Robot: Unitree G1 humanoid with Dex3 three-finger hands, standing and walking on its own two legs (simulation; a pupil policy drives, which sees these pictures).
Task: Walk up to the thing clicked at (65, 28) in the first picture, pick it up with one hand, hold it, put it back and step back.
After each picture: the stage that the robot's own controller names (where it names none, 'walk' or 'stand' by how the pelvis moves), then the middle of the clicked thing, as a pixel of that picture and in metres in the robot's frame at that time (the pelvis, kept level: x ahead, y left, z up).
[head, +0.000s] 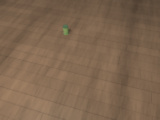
stand; (65, 29) +1.60 +0.19 -0.72
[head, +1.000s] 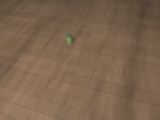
walk; (69, 38) +1.48 +0.26 -0.72
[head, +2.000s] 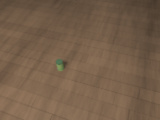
walk; (60, 65) +0.97 +0.27 -0.72
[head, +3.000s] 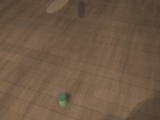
walk; (62, 100) +0.64 +0.23 -0.71
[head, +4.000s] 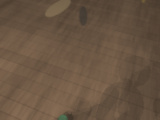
stand; out of the picture +0.45 +0.14 -0.70
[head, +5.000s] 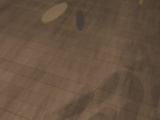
stand; out of the picture +0.38 +0.15 -0.72
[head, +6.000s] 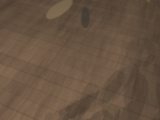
stand; out of the picture +0.36 +0.15 -0.71
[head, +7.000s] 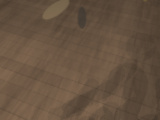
stand; out of the picture +0.34 +0.17 -0.72
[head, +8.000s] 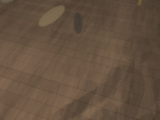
stand; out of the picture +0.32 +0.17 -0.72
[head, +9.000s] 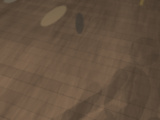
stand; out of the picture +0.33 +0.18 -0.73
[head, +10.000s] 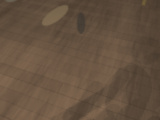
stand; out of the picture +0.33 +0.18 -0.73
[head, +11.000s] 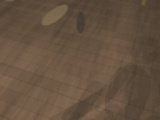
stand; out of the picture +0.32 +0.18 -0.73
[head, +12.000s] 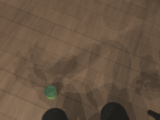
go down; (51, 92) +0.38 +0.15 -0.51
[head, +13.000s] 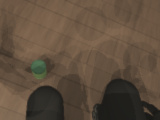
go down; (39, 70) +0.44 +0.16 -0.33
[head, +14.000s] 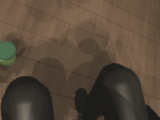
close in; (6, 54) +0.43 +0.18 -0.26
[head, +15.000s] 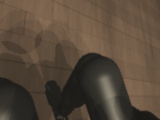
close; out of the picture +0.43 +0.21 -0.24
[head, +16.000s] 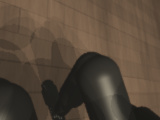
lift; out of the picture +0.43 +0.22 -0.23
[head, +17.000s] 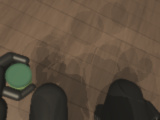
lift; (20, 80) +0.32 +0.21 -0.08
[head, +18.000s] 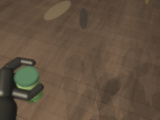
hold; (30, 85) +0.33 +0.17 +0.06
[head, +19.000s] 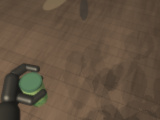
hold; (34, 90) +0.32 +0.17 +0.01
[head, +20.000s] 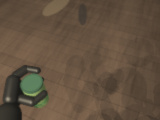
hold; (36, 91) +0.32 +0.17 +0.01
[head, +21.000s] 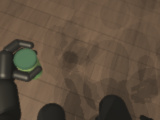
crouch; (29, 65) +0.40 +0.16 -0.07
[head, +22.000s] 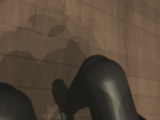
lower; out of the picture +0.45 +0.21 -0.23
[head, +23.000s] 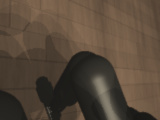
lower; out of the picture +0.46 +0.23 -0.25
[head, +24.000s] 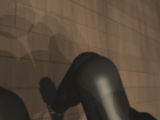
lower; out of the picture +0.45 +0.24 -0.24
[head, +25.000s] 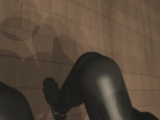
lower; out of the picture +0.45 +0.24 -0.24
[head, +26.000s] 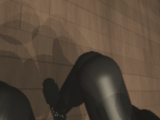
loosen; out of the picture +0.44 +0.23 -0.24
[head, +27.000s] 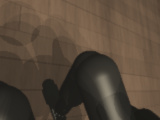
withdraw; out of the picture +0.43 +0.20 -0.24
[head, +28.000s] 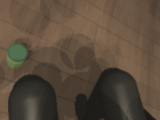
stand; (16, 56) +0.43 +0.18 -0.27
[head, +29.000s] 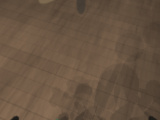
stand; out of the picture +0.35 +0.14 -0.63
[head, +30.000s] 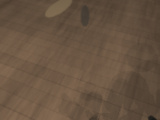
stand; out of the picture +0.35 +0.15 -0.67
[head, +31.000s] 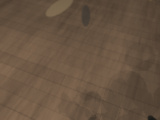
stand; out of the picture +0.35 +0.14 -0.67
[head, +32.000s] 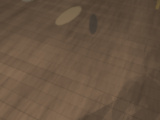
walk; out of the picture +0.37 +0.15 -0.72
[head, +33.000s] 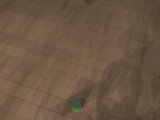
walk; (76, 105) +0.46 +0.06 -0.70
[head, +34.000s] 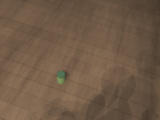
walk; (60, 77) +0.71 +0.11 -0.69
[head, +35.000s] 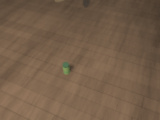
stand; (66, 68) +1.00 +0.19 -0.70
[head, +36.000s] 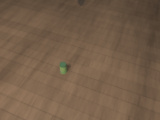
stand; (63, 68) +0.98 +0.16 -0.72
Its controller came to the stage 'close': yes
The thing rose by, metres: 0.73
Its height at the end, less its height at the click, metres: +0.00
